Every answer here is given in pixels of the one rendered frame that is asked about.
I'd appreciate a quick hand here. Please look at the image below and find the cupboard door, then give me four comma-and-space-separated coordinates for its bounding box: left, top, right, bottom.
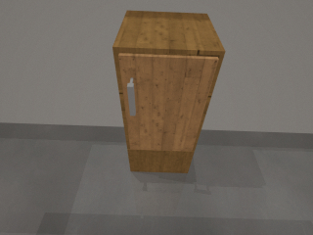
118, 53, 219, 152

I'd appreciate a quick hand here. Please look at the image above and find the handle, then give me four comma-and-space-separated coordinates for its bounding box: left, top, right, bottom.
127, 77, 136, 117

